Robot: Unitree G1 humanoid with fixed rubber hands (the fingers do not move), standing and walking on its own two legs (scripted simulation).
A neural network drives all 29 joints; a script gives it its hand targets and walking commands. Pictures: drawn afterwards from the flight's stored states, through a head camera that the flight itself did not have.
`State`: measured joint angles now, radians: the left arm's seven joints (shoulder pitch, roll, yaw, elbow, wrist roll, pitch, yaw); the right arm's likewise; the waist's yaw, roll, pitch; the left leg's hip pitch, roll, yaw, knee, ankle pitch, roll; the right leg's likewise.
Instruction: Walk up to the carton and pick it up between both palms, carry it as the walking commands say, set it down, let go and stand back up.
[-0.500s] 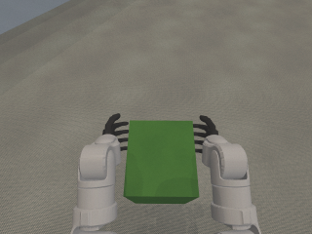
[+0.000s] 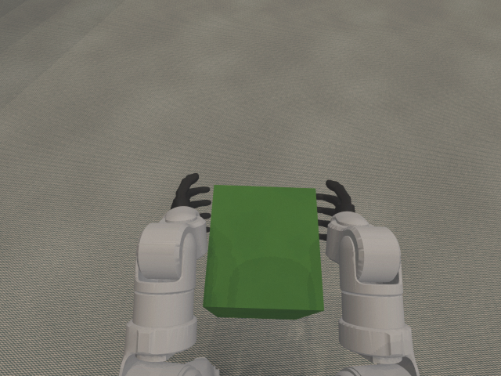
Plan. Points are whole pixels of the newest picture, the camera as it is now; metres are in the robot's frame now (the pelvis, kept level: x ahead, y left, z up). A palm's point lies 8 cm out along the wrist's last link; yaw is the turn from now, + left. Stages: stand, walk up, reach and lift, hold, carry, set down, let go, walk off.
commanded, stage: carry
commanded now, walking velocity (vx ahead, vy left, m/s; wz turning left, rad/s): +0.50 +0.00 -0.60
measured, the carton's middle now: (260, 261) +0.30 +0.01 -0.03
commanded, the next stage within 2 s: none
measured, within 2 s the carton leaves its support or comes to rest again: neither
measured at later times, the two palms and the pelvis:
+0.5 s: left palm (293, 102) +0.60 -0.04 +0.07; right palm (411, 133) +0.53 -0.26 +0.07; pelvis +0.27 -0.06 -0.02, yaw -17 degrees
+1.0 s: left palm (387, 33) +0.82 -0.26 +0.11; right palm (487, 77) +0.67 -0.44 +0.10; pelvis +0.50 -0.16 +0.00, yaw -36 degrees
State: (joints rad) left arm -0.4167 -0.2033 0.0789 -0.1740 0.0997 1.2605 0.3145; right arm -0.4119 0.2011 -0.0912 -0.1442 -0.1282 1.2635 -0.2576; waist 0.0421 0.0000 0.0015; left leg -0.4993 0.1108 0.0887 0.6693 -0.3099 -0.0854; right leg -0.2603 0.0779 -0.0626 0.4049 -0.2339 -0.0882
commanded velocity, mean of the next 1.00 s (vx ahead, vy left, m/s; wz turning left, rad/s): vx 0.41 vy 0.00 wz -0.49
